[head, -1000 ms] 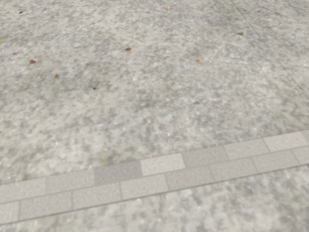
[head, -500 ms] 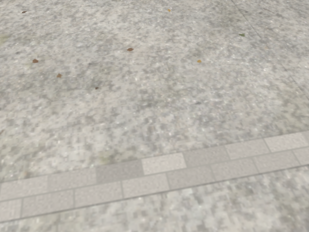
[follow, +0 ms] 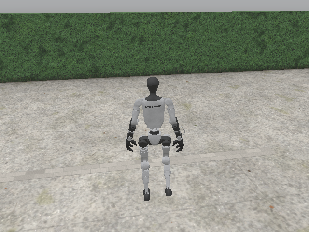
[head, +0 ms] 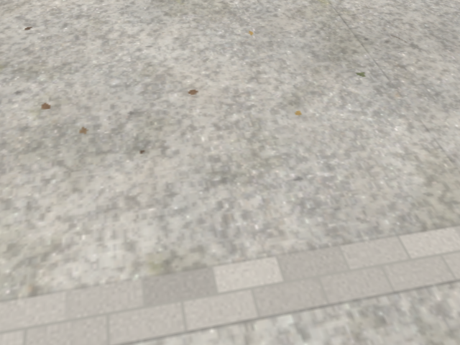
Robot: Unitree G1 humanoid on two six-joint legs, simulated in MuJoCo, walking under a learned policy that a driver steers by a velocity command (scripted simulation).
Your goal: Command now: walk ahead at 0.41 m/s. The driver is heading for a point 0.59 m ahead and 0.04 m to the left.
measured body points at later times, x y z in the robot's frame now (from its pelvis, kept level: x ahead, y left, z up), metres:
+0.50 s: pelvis +0.27 -0.05 -0.01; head +0.30 -0.05 +0.44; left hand +0.42 +0.21 -0.13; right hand +0.26 -0.31 -0.15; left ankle +0.10 +0.09 -0.63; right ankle +0.35 -0.13 -0.74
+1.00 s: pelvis +0.51 +0.01 -0.01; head +0.55 +0.03 +0.43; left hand +0.53 +0.28 -0.16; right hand +0.69 -0.22 -0.13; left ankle +0.62 +0.11 -0.74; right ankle +0.40 -0.14 -0.67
